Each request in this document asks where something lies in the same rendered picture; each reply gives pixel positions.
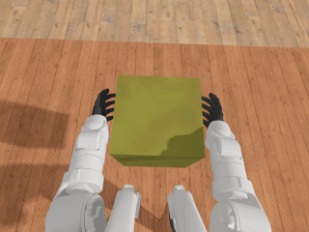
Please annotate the right robot forearm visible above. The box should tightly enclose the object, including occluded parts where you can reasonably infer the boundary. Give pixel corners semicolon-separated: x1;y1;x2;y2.
205;120;271;230

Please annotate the robot left upper arm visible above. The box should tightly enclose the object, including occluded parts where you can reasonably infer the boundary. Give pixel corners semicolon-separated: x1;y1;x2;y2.
45;192;107;232

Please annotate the left robot forearm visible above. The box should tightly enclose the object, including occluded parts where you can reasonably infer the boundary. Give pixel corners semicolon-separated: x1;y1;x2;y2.
44;114;110;232

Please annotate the carton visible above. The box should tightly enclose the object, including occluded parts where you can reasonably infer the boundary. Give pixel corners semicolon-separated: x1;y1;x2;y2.
109;74;206;168

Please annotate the right robot thigh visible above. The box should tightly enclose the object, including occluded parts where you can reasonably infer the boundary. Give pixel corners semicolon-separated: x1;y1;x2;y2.
167;189;207;232

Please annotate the robot right hand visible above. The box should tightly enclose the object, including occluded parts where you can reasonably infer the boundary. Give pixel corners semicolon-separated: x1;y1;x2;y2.
201;93;224;128

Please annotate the robot right upper arm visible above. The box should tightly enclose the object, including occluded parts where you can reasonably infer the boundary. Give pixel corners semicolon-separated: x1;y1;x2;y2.
209;199;271;232

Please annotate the robot left hand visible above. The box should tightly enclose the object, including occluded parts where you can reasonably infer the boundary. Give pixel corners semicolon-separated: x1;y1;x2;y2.
92;88;116;122

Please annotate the robot left shin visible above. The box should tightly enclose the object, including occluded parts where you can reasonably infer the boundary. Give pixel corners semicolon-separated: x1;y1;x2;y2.
115;184;135;199

